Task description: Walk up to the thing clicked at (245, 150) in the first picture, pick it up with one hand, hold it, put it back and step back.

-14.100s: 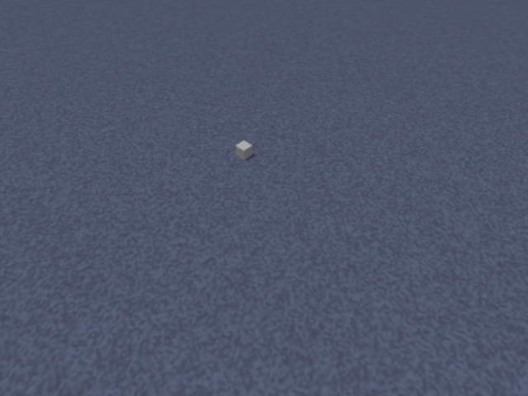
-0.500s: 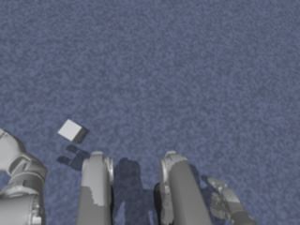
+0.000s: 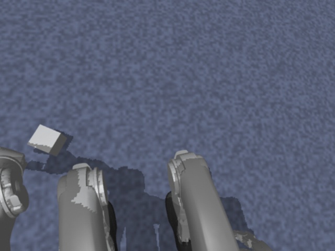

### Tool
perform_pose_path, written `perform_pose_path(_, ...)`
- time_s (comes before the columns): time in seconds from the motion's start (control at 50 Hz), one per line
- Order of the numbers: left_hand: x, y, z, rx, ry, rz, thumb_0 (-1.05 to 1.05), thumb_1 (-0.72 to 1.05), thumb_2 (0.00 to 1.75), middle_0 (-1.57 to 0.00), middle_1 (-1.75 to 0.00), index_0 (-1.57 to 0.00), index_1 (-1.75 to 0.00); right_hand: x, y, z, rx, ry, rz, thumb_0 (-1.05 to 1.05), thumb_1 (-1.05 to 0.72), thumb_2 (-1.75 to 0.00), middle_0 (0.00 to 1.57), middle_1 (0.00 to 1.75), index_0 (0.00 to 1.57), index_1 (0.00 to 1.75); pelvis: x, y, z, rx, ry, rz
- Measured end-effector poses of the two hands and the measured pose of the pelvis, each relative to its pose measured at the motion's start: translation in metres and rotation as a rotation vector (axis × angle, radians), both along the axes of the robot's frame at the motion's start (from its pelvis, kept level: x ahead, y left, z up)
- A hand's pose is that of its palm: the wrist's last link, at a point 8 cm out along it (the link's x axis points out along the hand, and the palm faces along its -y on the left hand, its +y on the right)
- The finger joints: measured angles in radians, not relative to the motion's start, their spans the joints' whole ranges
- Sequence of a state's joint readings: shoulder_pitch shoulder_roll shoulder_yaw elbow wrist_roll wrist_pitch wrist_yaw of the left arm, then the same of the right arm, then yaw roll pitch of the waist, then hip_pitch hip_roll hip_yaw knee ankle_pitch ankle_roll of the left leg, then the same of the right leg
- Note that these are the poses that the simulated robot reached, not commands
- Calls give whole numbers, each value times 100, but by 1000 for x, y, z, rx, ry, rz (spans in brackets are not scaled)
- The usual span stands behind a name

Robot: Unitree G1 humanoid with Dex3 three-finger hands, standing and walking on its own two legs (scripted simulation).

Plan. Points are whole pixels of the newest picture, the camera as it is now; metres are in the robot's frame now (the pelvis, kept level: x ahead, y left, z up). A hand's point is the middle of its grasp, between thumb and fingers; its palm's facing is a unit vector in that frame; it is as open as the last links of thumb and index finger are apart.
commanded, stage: rise first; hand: left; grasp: from above
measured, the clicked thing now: (48, 140) +0.45 +0.30 -0.32
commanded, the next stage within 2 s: none
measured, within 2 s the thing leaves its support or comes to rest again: neither
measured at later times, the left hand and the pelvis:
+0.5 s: hand (11, 149) +0.40 +0.35 -0.20, palm faces -0.11 -0.41 -0.91, open 13.9 cm; pelvis +0.01 +0.00 -0.03, yaw -3 degrees
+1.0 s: hand (18, 144) +0.42 +0.34 -0.21, palm faces -0.11 -0.41 -0.90, open 14.0 cm; pelvis +0.01 +0.00 -0.04, yaw -4 degrees
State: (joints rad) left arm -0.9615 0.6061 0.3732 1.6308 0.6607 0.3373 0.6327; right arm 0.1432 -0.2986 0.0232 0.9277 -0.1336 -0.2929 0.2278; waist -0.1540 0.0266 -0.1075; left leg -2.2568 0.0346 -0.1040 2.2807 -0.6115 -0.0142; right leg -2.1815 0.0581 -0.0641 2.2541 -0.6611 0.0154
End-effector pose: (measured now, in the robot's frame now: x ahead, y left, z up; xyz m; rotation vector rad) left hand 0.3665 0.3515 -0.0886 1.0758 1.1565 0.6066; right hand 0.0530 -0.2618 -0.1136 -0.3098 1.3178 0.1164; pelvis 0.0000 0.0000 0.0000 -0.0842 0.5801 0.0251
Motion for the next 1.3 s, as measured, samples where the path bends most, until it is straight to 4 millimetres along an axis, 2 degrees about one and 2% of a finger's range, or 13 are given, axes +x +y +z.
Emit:
perform_pose_path(0.16, 17, -3, -26, -12, -18, 27, 0, -40, 94, -22, -87, -21, -88, -8, -12, -8, -11, 53, 15, 0, -90, -89, 20, 30, 20, 29, 4, -2, -14, -1, -2, -11)
perform_pose_path(0.32, 26, -3, -40, -14, -18, 44, 0, -46, 99, -19, -90, -16, -93, -9, -9, -17, 3, 70, 20, 0, -90, -89, 20, 30, 20, 29, 6, -2, -24, -8, -16, -24)
perform_pose_path(0.58, 37, 0, -53, -8, -23, 22, 0, -51, 102, -17, -91, -14, -94, -16, 2, -25, 34, 81, 35, 0, -91, -89, 20, 30, 20, 29, 6, 0, -35, -24, -33, -35)
perform_pose_path(0.94, 51, -5, -65, -9, -22, 10, 0, -52, 101, -18, -90, -14, -93, -35, -5, -16, 15, 124, 37, 0, -91, -89, 20, 30, 20, 29, 6, 1, -40, -44, -48, -46)
perform_pose_path(1.3, 51, -11, -75, 0, -20, 5, 0, -54, 102, -16, -91, -12, -95, -36, -1, -13, 34, 127, 58, 0, -91, -89, 20, 30, 20, 29, 5, 1, -41, -51, -62, -49)
